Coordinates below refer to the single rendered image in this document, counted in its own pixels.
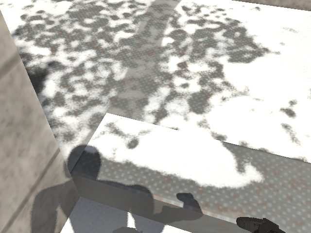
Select right robot hand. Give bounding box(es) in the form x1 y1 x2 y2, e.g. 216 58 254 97
236 216 286 233

